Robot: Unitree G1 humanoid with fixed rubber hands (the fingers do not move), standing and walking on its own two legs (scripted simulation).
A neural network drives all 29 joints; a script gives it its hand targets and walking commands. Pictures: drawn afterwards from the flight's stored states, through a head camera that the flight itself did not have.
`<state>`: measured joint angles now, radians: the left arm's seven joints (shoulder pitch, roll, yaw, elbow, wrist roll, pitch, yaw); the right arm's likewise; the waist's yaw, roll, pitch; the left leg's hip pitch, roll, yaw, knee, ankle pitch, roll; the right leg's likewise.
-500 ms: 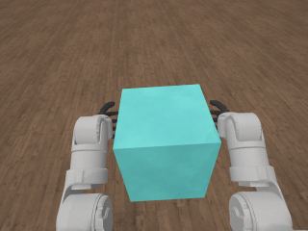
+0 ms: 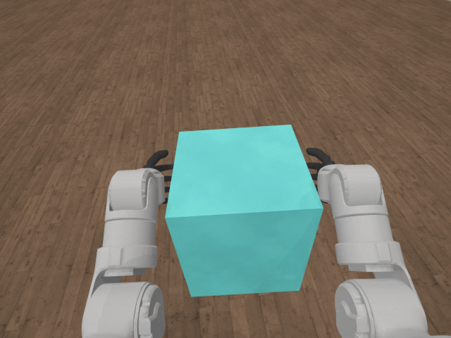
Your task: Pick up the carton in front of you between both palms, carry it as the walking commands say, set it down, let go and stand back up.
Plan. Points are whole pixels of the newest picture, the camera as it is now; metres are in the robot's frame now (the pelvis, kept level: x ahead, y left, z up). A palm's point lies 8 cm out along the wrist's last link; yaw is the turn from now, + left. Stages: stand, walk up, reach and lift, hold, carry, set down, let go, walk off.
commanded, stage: carry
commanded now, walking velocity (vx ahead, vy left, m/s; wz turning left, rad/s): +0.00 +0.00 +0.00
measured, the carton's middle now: (240, 212) +0.34 +0.00 +0.06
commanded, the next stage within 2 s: none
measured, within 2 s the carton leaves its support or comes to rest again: neither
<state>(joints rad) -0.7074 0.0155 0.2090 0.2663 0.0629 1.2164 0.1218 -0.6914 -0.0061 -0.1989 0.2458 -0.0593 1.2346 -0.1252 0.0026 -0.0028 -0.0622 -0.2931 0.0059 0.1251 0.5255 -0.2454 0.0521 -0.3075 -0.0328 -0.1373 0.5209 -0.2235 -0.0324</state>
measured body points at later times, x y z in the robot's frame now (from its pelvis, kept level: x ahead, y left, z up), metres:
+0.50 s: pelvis -0.02 +0.00 +0.00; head -0.03 +0.00 +0.45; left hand +0.35 +0.16 +0.12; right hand +0.34 -0.15 +0.12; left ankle +0.02 +0.09 -0.73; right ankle +0.03 -0.10 -0.73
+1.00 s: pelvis -0.02 +0.00 +0.00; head -0.03 +0.01 +0.45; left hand +0.34 +0.16 +0.12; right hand +0.34 -0.14 +0.12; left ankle +0.02 +0.09 -0.73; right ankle +0.03 -0.10 -0.73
